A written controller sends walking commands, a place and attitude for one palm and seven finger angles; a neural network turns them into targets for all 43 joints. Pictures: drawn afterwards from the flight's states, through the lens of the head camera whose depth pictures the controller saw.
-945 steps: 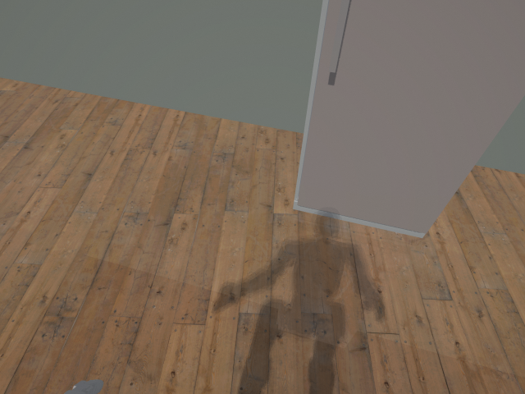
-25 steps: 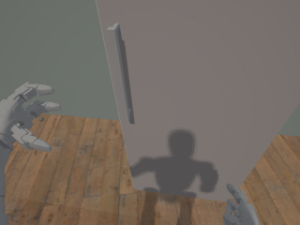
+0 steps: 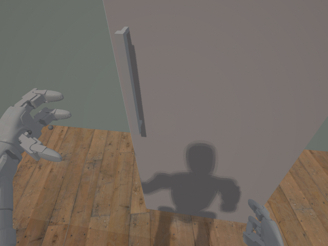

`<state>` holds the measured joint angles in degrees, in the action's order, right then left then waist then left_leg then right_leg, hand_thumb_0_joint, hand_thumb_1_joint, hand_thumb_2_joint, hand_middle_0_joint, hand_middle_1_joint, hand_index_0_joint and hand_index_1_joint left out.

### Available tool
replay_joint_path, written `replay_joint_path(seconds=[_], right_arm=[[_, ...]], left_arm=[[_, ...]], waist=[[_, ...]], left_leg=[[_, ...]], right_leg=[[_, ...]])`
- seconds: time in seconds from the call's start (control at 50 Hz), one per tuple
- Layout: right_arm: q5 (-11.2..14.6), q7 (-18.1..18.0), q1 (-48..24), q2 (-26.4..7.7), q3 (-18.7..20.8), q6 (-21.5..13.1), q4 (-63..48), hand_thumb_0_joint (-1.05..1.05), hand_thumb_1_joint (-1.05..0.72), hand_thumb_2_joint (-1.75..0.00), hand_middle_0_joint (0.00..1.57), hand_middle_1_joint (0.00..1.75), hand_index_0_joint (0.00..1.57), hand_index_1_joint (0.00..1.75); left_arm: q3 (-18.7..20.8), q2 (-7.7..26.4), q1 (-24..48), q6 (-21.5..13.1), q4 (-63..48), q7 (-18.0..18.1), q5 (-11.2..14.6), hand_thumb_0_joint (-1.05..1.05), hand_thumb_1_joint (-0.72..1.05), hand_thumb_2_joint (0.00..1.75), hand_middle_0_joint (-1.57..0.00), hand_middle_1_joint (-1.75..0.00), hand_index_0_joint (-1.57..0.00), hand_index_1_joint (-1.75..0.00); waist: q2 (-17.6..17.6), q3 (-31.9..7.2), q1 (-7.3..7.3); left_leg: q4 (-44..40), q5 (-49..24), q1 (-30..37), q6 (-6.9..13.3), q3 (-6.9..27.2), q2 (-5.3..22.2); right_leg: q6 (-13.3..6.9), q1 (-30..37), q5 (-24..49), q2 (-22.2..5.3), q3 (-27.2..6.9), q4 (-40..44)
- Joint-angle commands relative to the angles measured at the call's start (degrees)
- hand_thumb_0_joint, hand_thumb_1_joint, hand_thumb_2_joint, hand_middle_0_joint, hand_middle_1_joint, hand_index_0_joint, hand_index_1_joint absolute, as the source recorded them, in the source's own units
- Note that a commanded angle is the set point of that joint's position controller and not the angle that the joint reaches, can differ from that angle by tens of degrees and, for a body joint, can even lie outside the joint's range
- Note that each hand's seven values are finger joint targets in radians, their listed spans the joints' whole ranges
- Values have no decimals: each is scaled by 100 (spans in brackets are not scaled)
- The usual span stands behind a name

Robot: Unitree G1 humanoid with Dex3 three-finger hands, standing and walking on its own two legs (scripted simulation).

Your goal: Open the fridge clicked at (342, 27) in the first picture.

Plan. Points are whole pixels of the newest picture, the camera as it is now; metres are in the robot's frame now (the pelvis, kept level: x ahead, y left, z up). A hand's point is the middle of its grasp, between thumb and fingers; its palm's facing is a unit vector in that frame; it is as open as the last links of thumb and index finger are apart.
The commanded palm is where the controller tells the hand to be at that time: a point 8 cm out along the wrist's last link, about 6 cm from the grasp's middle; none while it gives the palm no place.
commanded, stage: move the hooked fingers beside the handle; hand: left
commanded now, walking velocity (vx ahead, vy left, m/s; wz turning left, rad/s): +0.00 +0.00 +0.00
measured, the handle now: (132, 88) +0.47 +0.14 +0.17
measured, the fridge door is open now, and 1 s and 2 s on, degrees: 0 0 0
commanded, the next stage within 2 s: none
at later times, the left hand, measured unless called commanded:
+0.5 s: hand (77, 113) +0.33 +0.24 +0.20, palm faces -0.02 -1.00 -0.06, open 14.0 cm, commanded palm +0.30 +0.29 +0.20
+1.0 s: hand (91, 103) +0.37 +0.22 +0.19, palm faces +0.00 -1.00 -0.04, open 14.0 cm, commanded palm +0.34 +0.27 +0.19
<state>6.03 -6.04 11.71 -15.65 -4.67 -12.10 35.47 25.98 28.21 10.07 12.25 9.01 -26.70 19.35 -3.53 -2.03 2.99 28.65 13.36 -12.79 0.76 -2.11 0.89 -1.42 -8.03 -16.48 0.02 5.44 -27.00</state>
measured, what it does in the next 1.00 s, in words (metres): stands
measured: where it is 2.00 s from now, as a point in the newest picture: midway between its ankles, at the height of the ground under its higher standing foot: outside the picture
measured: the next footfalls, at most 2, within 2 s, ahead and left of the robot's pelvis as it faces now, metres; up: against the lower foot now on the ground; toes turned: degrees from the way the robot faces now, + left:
none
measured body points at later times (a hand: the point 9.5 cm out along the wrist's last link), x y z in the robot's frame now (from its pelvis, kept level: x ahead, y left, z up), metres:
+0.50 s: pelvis +0.00 +0.01 +0.00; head -0.02 -0.01 +0.45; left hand +0.33 +0.29 +0.20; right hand +0.18 -0.22 -0.08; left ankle +0.02 +0.11 -0.74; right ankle -0.02 -0.10 -0.74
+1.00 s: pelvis +0.01 +0.00 +0.00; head -0.01 -0.02 +0.45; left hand +0.37 +0.27 +0.20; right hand +0.17 -0.24 -0.08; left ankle +0.02 +0.11 -0.74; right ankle -0.02 -0.10 -0.74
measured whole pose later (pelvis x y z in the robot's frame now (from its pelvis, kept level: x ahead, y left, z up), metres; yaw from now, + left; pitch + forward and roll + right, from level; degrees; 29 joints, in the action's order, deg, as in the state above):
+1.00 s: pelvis +0.01 +0.00 +0.00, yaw -1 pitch -1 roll +0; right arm 5.6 -5.7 12.9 -14.9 -4.1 -7.6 36.1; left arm 18.7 24.2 24.7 11.0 21.1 -17.8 14.5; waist -2.5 -1.9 0.3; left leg 26.1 12.7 -12.5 0.9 -3.3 0.6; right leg -1.3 -8.8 -16.0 -0.2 4.2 -25.7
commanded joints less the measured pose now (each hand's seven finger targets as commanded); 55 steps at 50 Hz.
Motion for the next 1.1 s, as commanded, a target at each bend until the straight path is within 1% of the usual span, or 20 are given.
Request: replay_joint_path(seconds=[0.0, 0.06, 0.08, 0.12, 0.18, 0.24, 0.28, 0.36, 0.48, 0.52, 0.58, 0.64, 0.7, 0.74, 0.78, 0.86, 0.9, 0.94, 0.98, 1.08], right_arm=[[-40, -49, -836, -635, 265, -304, -930, 0, -90, -90, 20, 30, 20, 30], [-22, -64, -825, -605, 238, -301, -928, 0, -90, -90, 20, 30, 20, 30], [-29, -58, -786, -610, 242, -279, -904, 0, -90, -90, 20, 30, 20, 30], [-21, -59, -858, -592, 233, -299, -957, 0, -90, -90, 20, 30, 20, 30], [-45, -50, -781, -601, 239, -270, -916, 0, -90, -90, 20, 30, 20, 30], [-35, -52, -796, -581, 235, -263, -907, 0, -90, -90, 20, 30, 20, 30], [-55, -46, -742, -622, 243, -208, -862, 0, -90, -90, 20, 30, 20, 30], [-50, -37, -786, -563, 244, -196, -934, 0, -90, -90, 20, 30, 20, 30], [-70, 0, -717, -600, 282, -75, -877, 0, -90, -90, 20, 30, 20, 30], [-48, -3, -762, -594, 276, -40, -893, 0, -90, -90, 20, 30, 20, 30], [-56, -10, -733, -579, 290, -7, -900, 0, -90, -90, 20, 30, 20, 30], [-48, -44, -718, -560, 280, -11, -870, 0, -90, -90, 20, 30, 20, 30], [-59, -66, -659, -607, 299, 33, -819, 0, -90, -90, 20, 30, 20, 30], [-47, -83, -627, -612, 293, 69, -754, 0, -90, -90, 20, 30, 20, 30], [-64, -78, -600, -653, 314, 112, -729, 0, -90, -90, 20, 30, 20, 30], [-69, -48, -580, -609, 303, 130, -796, 0, -90, -90, 20, 30, 20, 30], [-75, -26, -548, -627, 320, 142, -802, 0, -90, -90, 20, 30, 20, 30], [-68, -6, -547, -612, 326, 164, -815, 0, -90, -90, 20, 30, 20, 30], [-63, 14, -507, -629, 350, 186, -820, 0, -90, -90, 20, 30, 20, 30], [-34, -17, -445, -676, 373, 244, -793, 0, -90, -90, 20, 30, 20, 30]], left_arm=[[613, 1764, 2034, -417, -1099, 71, 84, 0, -50, 30, -30, -120, -30, -120], [375, 1544, 2251, -414, -945, 130, 39, 0, -50, 30, -30, -120, -30, -120], [330, 1536, 2269, -428, -912, 148, 33, 0, -50, 30, -30, -120, -30, -120], [158, 1409, 2612, -454, -1166, 198, -20, 0, -50, 30, -30, -120, -30, -120], [233, 1445, 2359, -438, -954, 298, -45, 0, -50, 30, -30, -120, -30, -120], [4, 1192, 2765, -396, -884, 393, -83, 0, -50, 30, -30, -120, -30, -120], [113, 1357, 2633, -372, -696, 466, -127, 0, -50, 30, -30, -120, -30, -120], [-113, 1102, 2996, -409, -1050, 593, -201, 0, -50, 30, -30, -120, -30, -120], [116, 1213, 2562, -295, -738, 734, -214, 0, -50, 30, -30, -120, -30, -120], [-56, 1104, 2930, -269, -806, 765, -269, 0, -50, 30, -30, -120, -30, -120], [-115, 1076, 2979, -317, -902, 788, -280, 0, -50, 30, -30, -120, -30, -120], [-416, 796, 3467, -372, -873, 806, -277, 0, -50, 30, -30, -120, -30, -120], [-339, 905, 3383, -366, -580, 854, -300, 0, -50, 30, -30, -120, -30, -120], [-467, 832, 3676, -343, -337, 876, -335, 0, -50, 30, -30, -120, -30, -120], [-260, 1135, 3664, -365, -204, 930, -387, 0, -50, 30, -30, -120, -30, -120], [-271, 1095, 3871, -489, -160, 944, -411, 0, -50, 30, -30, -120, -30, -120], [-212, 1112, 3752, -548, -65, 914, -372, 0, -50, 30, -30, -120, -30, -120], [-158, 1148, 3680, -577, -49, 879, -387, 0, -50, 30, -30, -120, -30, -120], [-185, 1106, 3509, -568, 70, 861, -371, 0, -50, 30, -30, -120, -30, -120], [-347, 1066, 3878, -527, 247, 806, -370, 0, -50, 30, -30, -120, -30, -120]], waist=[[-130, -922, -64], [-218, -839, -120], [54, -805, -112], [-344, -985, -134], [-38, -964, -77], [-226, -936, -144], [129, -918, -95], [-279, -1223, -129], [192, -1083, -36], [-72, -1040, -116], [31, -1168, -133], [-166, -1137, -260], [144, -1157, -230], [67, -1010, -303], [200, -1123, -236], [-81, -1374, -228], [208, -1473, -206], [-67, -1437, -181], [256, -1382, -176], [238, -1149, -307]], left_leg=[[-290, -907, 860, 156, 333, -77], [-366, -745, 911, 132, 368, -67], [-375, -783, 886, 141, 380, -40], [-402, -784, 1010, 138, 392, -70], [-430, -815, 975, 137, 402, -33], [-492, -679, 1023, 114, 448, -31], [-507, -707, 935, 130, 439, -14], [-500, -988, 1185, 93, 445, -17], [-486, -1127, 1001, 115, 365, 3], [-485, -1153, 1014, 109, 341, -17], [-449, -1229, 1124, 122, 335, 5], [-449, -1117, 1232, 112, 380, -9], [-480, -1030, 1140, 141, 378, -13], [-494, -923, 1106, 131, 384, -14], [-470, -964, 1057, 150, 347, -5], [-423, -1258, 1165, 133, 344, -30], [-391, -1421, 1100, 172, 299, -34], [-365, -1536, 1106, 151, 264, -38], [-348, -1497, 1027, 172, 245, -15], [-328, -1188, 932, 201, 209, -23]], right_leg=[[59, -403, 1374, -67, -372, 494], [38, -547, 1112, -29, -276, 494], [34, -499, 1125, -27, -282, 534], [13, -505, 1103, -33, -270, 486], [6, -457, 1090, -18, -257, 532], [2, -595, 957, -15, -218, 498], [1, -495, 959, -12, -241, 555], [-25, -450, 1187, -21, -211, 434], [-8, -330, 1418, -9, -233, 474], [-12, -378, 1463, -27, -242, 449], [-14, -332, 1503, -18, -249, 472], [-17, -500, 1405, -12, -243, 465], [-6, -441, 1352, -16, -261, 498], [-5, -554, 1262, -17, -262, 522], [-7, -421, 1300, -32, -304, 543], [-37, -291, 1618, -39, -303, 440], [-13, -133, 1905, -48, -327, 414], [-27, -134, 2034, -55, -326, 378], [-5, -137, 2050, -56, -327, 395], [29, -383, 1809, -61, -377, 460]])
